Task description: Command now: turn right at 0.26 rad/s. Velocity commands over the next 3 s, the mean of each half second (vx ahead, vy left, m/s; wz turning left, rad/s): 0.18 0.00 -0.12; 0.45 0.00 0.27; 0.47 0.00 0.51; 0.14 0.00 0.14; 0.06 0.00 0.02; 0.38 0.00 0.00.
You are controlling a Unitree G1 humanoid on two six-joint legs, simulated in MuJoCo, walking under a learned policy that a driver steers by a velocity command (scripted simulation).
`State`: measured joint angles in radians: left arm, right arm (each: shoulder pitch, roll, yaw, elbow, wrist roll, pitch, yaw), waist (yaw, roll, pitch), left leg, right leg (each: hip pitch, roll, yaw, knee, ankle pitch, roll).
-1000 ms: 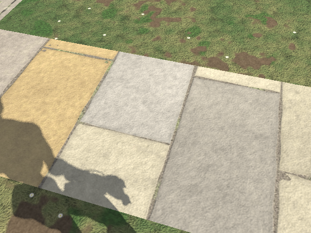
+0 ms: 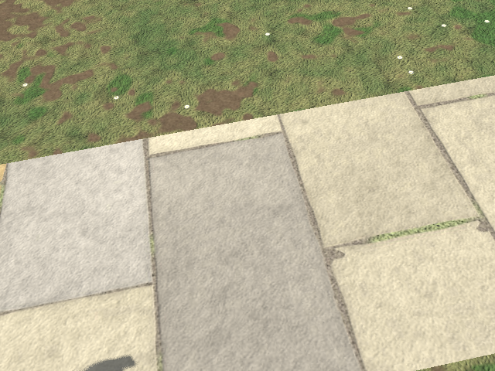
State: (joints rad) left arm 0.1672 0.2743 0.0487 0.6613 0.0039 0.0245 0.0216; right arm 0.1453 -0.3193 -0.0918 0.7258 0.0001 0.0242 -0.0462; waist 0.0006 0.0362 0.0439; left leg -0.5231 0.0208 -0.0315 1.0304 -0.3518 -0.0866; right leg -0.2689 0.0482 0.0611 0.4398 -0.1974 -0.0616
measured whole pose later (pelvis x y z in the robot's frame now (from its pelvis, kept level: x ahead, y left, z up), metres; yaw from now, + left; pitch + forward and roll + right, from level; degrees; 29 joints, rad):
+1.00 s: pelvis +0.31 +0.00 -0.03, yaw +9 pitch +2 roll -1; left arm 0.42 0.28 0.05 0.86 0.00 -0.04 0.03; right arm 0.03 -0.26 -0.03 0.62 0.03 -0.06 0.07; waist 0.07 0.02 0.04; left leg -0.55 -0.03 0.07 0.56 -0.06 0.12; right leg 0.15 -0.01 -0.20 0.38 -0.50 0.00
